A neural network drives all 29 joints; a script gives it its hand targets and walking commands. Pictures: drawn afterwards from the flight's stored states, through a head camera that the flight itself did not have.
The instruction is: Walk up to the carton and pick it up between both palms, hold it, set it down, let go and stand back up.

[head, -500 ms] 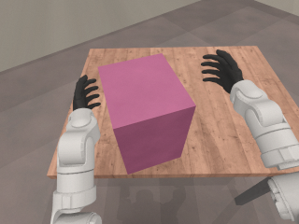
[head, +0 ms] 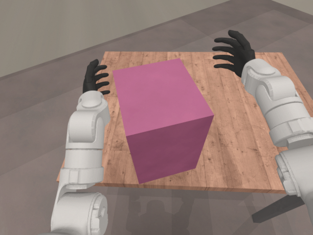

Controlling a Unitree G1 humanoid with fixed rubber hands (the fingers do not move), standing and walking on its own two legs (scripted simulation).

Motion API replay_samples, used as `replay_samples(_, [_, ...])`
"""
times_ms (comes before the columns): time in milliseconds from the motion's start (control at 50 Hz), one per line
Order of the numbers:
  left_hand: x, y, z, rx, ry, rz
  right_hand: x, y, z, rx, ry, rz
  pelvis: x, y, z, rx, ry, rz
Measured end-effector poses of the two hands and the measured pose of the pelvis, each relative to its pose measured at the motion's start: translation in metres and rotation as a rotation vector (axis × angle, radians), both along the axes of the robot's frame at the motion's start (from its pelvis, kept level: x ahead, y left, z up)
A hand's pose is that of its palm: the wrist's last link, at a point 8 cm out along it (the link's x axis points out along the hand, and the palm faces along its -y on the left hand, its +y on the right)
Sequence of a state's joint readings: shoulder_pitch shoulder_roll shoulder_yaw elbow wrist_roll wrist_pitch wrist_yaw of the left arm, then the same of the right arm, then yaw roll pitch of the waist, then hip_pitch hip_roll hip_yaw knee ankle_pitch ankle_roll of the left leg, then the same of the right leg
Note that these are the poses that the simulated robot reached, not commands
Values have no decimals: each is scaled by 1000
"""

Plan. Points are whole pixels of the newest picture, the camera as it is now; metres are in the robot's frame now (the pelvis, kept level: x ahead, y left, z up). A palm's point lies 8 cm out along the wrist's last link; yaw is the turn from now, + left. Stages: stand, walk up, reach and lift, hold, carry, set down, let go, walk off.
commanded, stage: reach and lift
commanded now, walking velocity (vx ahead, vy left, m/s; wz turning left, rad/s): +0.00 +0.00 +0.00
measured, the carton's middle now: (158, 124) +0.39 +0.05 +0.04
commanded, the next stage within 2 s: none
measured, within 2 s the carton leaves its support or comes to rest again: neither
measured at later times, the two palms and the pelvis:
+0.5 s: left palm (101, 112) +0.38 +0.20 +0.09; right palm (232, 89) +0.46 -0.14 +0.12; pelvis +0.00 +0.00 +0.00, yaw +0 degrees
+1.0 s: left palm (107, 118) +0.39 +0.19 +0.06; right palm (220, 97) +0.47 -0.12 +0.08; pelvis +0.01 +0.00 +0.00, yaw +0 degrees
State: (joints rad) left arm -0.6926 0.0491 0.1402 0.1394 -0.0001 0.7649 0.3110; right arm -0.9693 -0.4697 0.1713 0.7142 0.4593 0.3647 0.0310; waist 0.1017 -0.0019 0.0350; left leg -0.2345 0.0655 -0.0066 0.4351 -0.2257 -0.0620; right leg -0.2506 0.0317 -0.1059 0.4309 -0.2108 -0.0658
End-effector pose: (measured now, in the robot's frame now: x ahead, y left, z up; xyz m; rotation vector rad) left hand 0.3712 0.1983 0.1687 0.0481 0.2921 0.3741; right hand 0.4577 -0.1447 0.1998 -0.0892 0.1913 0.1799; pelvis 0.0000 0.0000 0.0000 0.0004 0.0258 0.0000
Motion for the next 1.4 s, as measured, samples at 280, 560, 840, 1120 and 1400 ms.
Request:
replay_samples(280, [8, 4, -42, -30, 33, -29, 3, -2, -43, -10, 54, -21, -1, 0, 0, -1, 6, 0])
replay_samples(560, [11, 4, -90, -23, 32, -41, 1, 2, -93, 29, 64, -42, -1, -1, -1, 0, 88, -1])
replay_samples(840, [15, 2, -112, 6, -13, -41, 8, 4, -121, 49, 56, -36, 5, -4, -3, 1, 174, -4])
replay_samples(1120, [17, -12, -114, -56, -50, -51, 4, 45, -123, 68, 51, -10, 6, -4, -3, 1, 181, -3])
replay_samples(1400, [11, -22, -111, -86, -17, -15, -4, 50, -129, 78, 80, -64, 0, -4, -3, 1, 173, -4])
